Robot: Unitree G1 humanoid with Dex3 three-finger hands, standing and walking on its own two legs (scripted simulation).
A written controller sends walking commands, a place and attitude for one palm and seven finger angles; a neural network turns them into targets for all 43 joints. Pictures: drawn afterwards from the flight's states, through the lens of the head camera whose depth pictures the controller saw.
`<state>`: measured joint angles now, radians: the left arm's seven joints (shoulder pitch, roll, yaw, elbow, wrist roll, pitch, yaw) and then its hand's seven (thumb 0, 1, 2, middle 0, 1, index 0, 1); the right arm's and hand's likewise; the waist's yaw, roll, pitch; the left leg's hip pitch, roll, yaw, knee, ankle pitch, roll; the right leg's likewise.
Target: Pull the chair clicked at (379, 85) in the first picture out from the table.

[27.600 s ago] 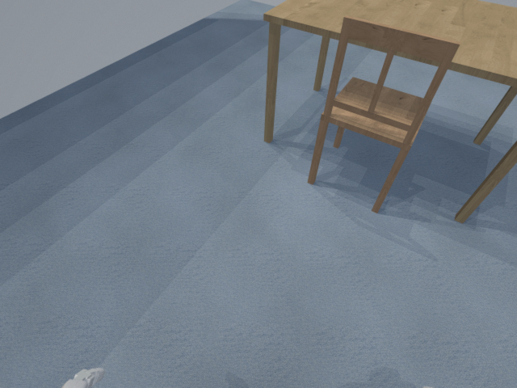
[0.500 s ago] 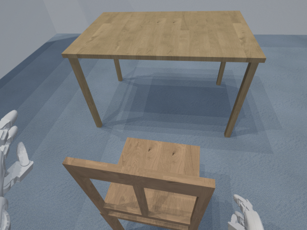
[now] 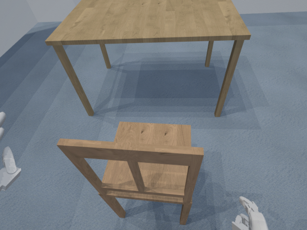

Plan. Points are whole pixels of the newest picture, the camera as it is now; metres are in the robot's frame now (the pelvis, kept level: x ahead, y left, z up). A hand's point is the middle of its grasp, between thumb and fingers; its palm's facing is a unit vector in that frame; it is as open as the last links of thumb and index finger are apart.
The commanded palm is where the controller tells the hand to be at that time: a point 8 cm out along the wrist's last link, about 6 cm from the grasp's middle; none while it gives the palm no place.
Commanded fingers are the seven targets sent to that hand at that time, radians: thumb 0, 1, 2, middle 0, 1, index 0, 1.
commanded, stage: step back with the hand held close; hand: left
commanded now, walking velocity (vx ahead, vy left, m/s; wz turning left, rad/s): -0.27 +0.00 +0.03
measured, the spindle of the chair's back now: (137, 175) +0.30 +0.09 -0.12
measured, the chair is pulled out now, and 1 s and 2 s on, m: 0.64 0.64 0.64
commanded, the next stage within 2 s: stop stepping back and stand still in 0.82 s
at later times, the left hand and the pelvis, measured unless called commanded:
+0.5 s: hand out of the picture +0.12 +0.27 +0.16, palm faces +0.44 -0.74 -0.51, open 7.4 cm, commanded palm +0.06 +0.30 +0.18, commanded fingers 0.00 0.90 0.90 -0.20 -0.30 -0.20 -0.30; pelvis -0.08 +0.00 -0.01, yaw +1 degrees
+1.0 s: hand out of the picture +0.05 +0.25 +0.17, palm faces +0.35 -0.79 -0.49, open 7.4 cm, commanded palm -0.01 +0.29 +0.18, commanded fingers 0.00 0.90 0.90 -0.20 -0.30 -0.20 -0.30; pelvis -0.16 +0.00 -0.01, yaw -2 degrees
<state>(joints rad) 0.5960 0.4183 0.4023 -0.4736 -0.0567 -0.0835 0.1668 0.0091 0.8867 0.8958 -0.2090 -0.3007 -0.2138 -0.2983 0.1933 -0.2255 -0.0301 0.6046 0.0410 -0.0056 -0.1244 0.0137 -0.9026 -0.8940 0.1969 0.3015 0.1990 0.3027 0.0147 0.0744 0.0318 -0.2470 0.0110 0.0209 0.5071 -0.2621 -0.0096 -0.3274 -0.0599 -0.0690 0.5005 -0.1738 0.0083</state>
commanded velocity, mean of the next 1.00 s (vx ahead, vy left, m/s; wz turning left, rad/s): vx -0.30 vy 0.00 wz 0.00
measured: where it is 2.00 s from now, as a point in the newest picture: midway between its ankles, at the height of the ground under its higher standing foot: outside the picture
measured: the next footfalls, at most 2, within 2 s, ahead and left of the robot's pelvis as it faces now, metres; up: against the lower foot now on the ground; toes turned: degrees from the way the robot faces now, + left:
right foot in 0.34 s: +0.00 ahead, -0.13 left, +0.00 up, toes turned +0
right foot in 1.00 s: -0.18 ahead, -0.15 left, +0.00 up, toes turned -2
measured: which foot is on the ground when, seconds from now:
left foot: down 0.00-1.00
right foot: down 0.00-0.22, up 0.24-0.32, down 0.34-0.72, up 0.74-0.98, down 1.00-1.00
